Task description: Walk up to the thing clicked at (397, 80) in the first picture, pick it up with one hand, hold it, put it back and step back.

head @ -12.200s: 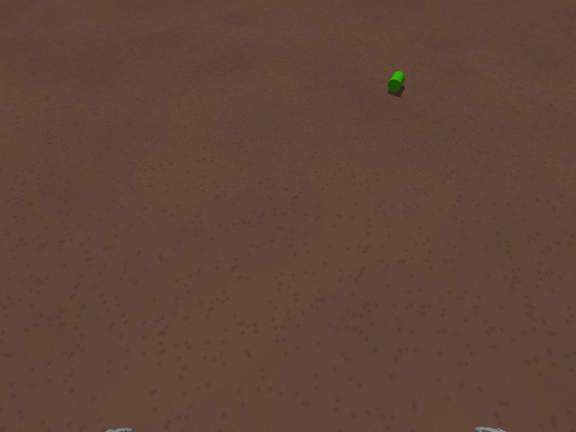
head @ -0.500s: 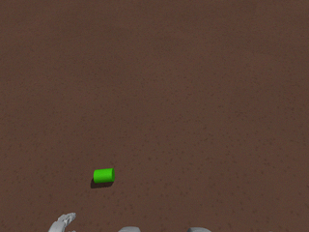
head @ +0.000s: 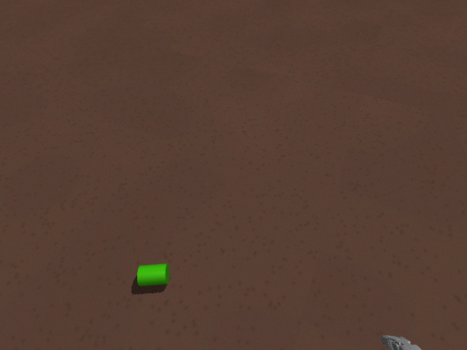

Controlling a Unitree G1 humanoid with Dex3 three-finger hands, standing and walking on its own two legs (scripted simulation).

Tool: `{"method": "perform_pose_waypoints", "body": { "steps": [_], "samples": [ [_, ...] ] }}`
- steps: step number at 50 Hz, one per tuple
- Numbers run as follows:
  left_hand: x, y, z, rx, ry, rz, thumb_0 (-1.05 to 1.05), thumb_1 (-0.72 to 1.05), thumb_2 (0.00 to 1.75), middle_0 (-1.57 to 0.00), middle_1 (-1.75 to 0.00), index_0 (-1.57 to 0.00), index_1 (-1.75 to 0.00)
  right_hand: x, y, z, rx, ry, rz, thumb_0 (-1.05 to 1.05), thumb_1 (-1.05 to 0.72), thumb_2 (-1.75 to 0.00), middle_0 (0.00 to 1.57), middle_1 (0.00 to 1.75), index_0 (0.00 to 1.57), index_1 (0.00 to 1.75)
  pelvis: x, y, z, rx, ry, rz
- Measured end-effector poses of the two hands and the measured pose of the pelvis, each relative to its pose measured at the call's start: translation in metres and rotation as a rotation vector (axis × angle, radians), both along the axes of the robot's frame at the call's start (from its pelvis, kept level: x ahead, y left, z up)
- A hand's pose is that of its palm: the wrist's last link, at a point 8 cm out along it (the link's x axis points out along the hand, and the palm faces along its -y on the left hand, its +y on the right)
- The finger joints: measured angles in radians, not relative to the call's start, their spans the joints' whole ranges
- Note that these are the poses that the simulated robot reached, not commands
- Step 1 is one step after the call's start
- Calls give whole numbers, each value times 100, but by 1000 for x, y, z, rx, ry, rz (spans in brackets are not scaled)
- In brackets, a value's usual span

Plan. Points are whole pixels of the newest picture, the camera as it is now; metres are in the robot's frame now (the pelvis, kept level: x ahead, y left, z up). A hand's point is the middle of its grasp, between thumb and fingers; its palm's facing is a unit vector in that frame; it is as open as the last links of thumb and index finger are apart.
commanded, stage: stand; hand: left
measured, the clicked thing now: (153, 274) +0.50 +0.38 -0.74
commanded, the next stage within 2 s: none
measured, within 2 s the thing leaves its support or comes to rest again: neither
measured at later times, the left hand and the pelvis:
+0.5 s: hand out of the picture +0.09 +0.24 -0.15, palm faces -0.04 -0.94 -0.34, open 7.4 cm; pelvis +0.01 -0.01 +0.00, yaw +0 degrees
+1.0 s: hand out of the picture +0.09 +0.24 -0.15, palm faces -0.03 -0.94 -0.35, open 7.4 cm; pelvis +0.01 -0.02 +0.00, yaw +0 degrees
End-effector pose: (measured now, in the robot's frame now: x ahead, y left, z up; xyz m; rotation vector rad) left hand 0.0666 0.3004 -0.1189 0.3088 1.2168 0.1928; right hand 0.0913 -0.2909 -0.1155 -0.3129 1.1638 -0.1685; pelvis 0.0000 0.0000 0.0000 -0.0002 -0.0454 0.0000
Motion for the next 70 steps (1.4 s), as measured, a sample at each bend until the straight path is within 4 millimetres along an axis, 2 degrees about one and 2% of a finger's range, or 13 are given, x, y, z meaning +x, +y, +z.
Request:
{"method": "perform_pose_waypoints", "body": {
  "steps": [9, 29, 43, 70],
  "samples": [
    [-5, 1, 2, 16, 38, 6, 1, 90, 89, -21, -30, -20, -30, -3, -2, -5, 8, 43, -10, 0, -90, -90, 20, 30, 20, 30, 5, -1, 1, 3, 10, -3],
    [21, -18, 3, 2, -13, -25, 1, 90, 89, -21, -30, -20, -30, -15, -19, -4, -6, 60, -40, 0, -90, -90, 20, 30, 20, 30, 7, -12, 1, 3, 9, -4],
    [15, -19, 5, 15, 6, -17, 1, 90, 89, -21, -30, -20, -30, -25, -22, -8, 2, 86, -41, 0, -90, -90, 20, 30, 20, 30, 7, -17, 1, 2, 11, -5],
    [20, -21, 3, 10, 10, -18, 1, 90, 89, -21, -30, -20, -30, -19, -24, -7, -6, 84, -36, 0, -90, -90, 20, 30, 20, 30, 13, -18, 1, 2, 18, -9]
  ]
}}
